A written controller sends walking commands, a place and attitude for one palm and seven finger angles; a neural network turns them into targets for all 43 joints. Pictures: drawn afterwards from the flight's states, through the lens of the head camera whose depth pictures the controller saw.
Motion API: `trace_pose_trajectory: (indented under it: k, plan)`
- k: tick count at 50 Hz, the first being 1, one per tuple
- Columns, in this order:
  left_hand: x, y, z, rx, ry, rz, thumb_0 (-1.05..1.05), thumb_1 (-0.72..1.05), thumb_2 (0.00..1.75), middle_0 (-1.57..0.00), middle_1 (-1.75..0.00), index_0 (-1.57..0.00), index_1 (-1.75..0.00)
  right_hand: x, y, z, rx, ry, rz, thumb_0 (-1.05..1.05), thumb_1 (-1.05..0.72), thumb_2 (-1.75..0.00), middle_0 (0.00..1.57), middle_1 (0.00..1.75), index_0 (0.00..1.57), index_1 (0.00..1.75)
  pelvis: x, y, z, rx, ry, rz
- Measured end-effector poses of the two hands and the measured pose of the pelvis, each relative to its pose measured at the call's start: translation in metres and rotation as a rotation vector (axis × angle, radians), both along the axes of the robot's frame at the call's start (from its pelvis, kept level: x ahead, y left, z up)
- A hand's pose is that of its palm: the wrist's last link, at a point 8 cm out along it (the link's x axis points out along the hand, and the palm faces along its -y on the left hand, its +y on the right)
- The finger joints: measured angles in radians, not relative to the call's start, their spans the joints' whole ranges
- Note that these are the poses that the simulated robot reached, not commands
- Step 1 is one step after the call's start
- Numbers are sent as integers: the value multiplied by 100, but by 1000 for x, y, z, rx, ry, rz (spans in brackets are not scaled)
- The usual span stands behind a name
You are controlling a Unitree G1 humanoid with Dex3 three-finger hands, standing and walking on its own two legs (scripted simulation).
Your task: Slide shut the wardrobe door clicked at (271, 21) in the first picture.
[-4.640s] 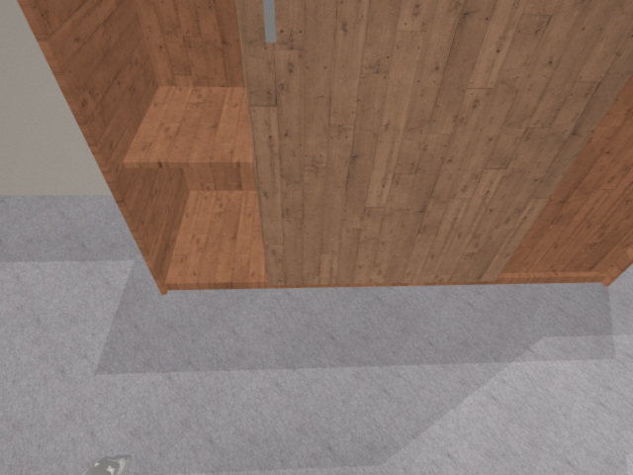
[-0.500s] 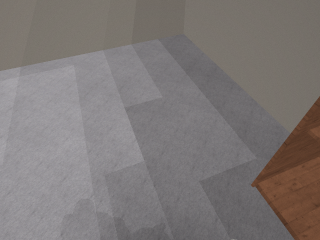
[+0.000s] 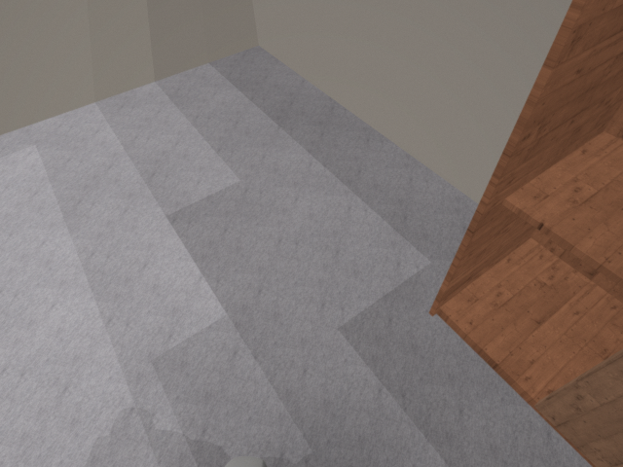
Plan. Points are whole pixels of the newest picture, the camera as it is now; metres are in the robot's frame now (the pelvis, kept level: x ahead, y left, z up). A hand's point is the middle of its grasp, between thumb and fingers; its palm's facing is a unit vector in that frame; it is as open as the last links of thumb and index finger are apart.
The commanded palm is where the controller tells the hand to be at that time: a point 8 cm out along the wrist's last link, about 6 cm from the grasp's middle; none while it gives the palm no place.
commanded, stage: turn to face it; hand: right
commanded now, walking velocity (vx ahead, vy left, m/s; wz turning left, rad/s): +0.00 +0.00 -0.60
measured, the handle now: out of the picture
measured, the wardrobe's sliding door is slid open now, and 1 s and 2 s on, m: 0.38 0.38 0.38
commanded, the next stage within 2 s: take the last steps up to it in 1.24 s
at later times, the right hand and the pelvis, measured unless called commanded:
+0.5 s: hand out of the picture -0.04 -0.17 -0.17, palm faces +0.35 +0.90 -0.26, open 7.4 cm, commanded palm none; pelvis -0.01 +0.03 -0.01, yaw -20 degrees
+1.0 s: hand out of the picture -0.03 -0.26 -0.16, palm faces +0.60 +0.76 -0.26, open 7.4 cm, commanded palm none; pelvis +0.00 -0.01 +0.00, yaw -37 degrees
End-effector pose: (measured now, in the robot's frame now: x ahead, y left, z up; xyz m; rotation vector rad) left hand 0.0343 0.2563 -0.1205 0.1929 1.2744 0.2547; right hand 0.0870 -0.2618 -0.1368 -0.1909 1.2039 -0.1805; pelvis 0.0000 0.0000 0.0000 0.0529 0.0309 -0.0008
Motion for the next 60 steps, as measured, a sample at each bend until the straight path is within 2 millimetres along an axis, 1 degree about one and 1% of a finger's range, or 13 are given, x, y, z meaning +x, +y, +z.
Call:
trace_pose_trajectory:
  k: [5, 8, 13, 18, 24, 30, 33, 35, 39, 47, 55, 57, 60]
  plan:
    - [9, 21, -10, -13, 0, -52, 0, 91, 90, -21, -30, -20, -30, 2, 24, 8, -3, -77, -30, 1, -91, -90, 20, 30, 19, 30, -8, 18, -4, -15, 4, -70]
    - [19, 36, -22, -33, -9, -84, 0, 91, 90, -20, -30, -20, -30, -7, 37, 11, -22, -120, -59, 1, -91, -90, 20, 30, 20, 30, -10, 33, -11, -45, 9, -107]
    - [42, 47, -25, -52, -18, -164, 0, 91, 90, -20, -30, -20, -30, -45, 51, 20, -42, -91, -134, 1, -91, -90, 20, 30, 20, 30, -12, 45, -7, -59, -15, -180]
    - [66, 42, -21, -62, -14, -250, 0, 91, 90, -20, -30, -20, -30, -82, 56, 19, -40, -46, -213, 1, -91, -90, 21, 30, 20, 30, -11, 48, -4, -82, -28, -254]
    - [106, 10, -20, -52, -5, -383, 0, 91, 90, -20, -30, -20, -29, -137, 52, 7, -10, 36, -326, 1, -91, -90, 21, 30, 20, 30, -12, 35, -6, -86, -24, -341]
    - [157, -52, -16, -21, -96, -549, 0, 91, 90, -20, -30, -20, -29, -199, 26, -22, 29, 132, -462, 1, -91, -90, 21, 30, 20, 30, -17, 4, -23, -65, -7, -422]
    - [170, -78, -6, -20, -153, -595, 0, 91, 90, -20, -30, -20, -30, -216, 12, -26, 29, 177, -507, 1, -91, -90, 20, 30, 20, 30, -21, -5, -21, -52, -13, -441]
    - [171, -89, 1, -15, -165, -614, 0, 91, 90, -20, -30, -20, -30, -217, 2, -21, 26, 167, -530, 1, -91, -90, 20, 30, 20, 30, -21, -10, -15, -37, -17, -466]
    - [168, -104, 8, -15, -141, -651, 0, 91, 90, -20, -30, -20, -30, -205, -15, -10, 11, 83, -559, 1, -91, -90, 20, 30, 19, 30, -19, -17, -6, -26, -15, -516]
    - [161, -111, -2, -46, -70, -687, 0, 91, 90, -21, -30, -20, -30, -167, -29, 7, -31, -50, -599, 1, -91, -90, 20, 30, 19, 30, -8, -19, -3, -40, -1, -613]
    - [166, -89, -34, -81, 26, -700, 0, 91, 90, -21, -30, -20, -30, -131, -11, 19, -88, -129, -620, 1, -91, -90, 20, 30, 20, 30, 16, -2, -12, -74, 11, -690]
    - [171, -84, -42, -90, 40, -704, 0, 91, 90, -20, -30, -20, -30, -130, -1, 21, -104, -133, -626, 1, -91, -90, 20, 30, 20, 30, 20, 3, -15, -72, 4, -709]
    - [179, -81, -41, -88, 62, -727, 0, 91, 90, -20, -30, -20, -30, -138, 16, 26, -98, -117, -665, 1, -91, -90, 20, 30, 20, 30, 26, 7, -10, -83, -4, -748]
